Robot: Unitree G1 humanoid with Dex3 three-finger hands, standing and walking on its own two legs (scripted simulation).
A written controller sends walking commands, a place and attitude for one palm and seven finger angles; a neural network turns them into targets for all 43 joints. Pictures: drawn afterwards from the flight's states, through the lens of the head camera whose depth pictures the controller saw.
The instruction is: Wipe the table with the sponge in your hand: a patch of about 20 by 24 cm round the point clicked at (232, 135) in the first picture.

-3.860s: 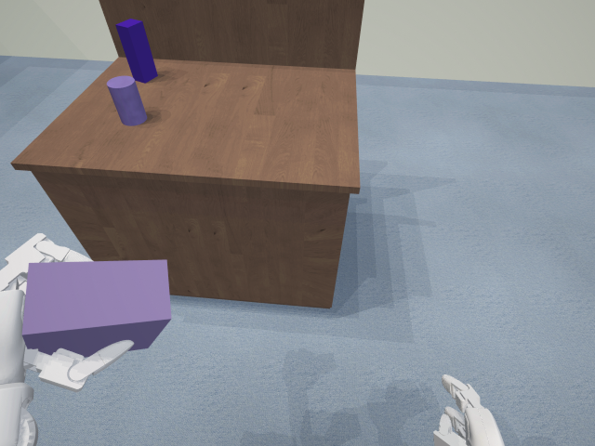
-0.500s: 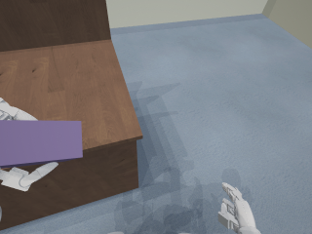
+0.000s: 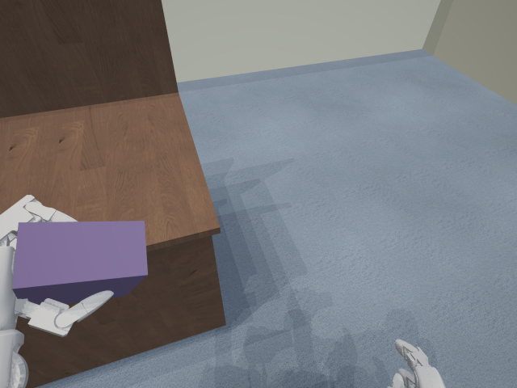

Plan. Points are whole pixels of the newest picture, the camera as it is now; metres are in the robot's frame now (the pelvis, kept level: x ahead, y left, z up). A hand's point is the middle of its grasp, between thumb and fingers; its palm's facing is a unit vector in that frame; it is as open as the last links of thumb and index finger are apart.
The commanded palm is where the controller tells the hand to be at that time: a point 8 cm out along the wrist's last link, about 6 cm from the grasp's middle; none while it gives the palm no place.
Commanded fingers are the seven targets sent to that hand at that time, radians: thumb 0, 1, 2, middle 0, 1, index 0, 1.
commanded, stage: come to a stop and stand still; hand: left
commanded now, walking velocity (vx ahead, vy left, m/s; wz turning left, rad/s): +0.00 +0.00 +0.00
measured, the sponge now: (99, 265) +0.22 +0.20 +0.15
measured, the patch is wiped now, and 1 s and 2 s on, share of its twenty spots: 0.00 0.00 0.00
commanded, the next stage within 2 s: look again from close up in 0.44 s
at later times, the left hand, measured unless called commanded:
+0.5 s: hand (51, 293) +0.18 +0.24 +0.16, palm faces +0.38 -0.83 -0.42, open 10.3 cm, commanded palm +0.13 +0.28 +0.18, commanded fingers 0.00 0.10 1.30 -1.20 -1.60 -1.20 -1.60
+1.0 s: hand (20, 245) +0.24 +0.31 +0.16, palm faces +0.37 -0.83 -0.42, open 10.3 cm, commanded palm +0.17 +0.33 +0.18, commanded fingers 0.00 0.10 1.30 -1.20 -1.60 -1.20 -1.60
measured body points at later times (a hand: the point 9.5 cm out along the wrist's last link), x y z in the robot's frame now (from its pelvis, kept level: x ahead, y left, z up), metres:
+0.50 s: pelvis -0.03 +0.00 +0.00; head -0.03 -0.01 +0.45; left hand +0.16 +0.28 +0.18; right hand +0.12 -0.23 -0.09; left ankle +0.00 +0.12 -0.74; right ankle +0.04 -0.05 -0.74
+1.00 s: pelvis +0.01 +0.05 +0.00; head +0.05 +0.07 +0.45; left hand +0.22 +0.35 +0.18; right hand +0.17 -0.18 -0.07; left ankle +0.00 +0.12 -0.74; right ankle +0.04 -0.05 -0.74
